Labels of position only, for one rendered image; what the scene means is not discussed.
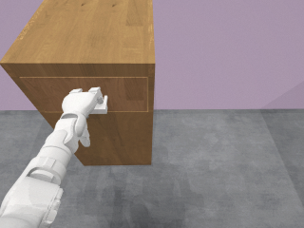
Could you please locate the handle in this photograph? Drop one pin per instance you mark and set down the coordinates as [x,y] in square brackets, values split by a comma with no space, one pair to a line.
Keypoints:
[101,108]

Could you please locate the cabinet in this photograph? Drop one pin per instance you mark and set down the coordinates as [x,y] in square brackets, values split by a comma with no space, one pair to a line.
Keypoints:
[93,38]

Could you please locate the robot left forearm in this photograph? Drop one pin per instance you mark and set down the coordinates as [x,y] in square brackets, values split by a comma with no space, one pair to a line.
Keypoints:
[51,162]

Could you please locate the robot left upper arm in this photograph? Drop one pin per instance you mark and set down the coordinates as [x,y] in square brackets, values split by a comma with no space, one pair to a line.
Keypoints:
[34,204]

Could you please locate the drawer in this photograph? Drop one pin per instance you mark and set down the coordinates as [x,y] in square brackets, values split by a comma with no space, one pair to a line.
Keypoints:
[123,93]

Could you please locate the robot left hand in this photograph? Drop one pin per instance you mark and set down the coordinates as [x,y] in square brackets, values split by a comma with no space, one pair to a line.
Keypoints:
[84,103]

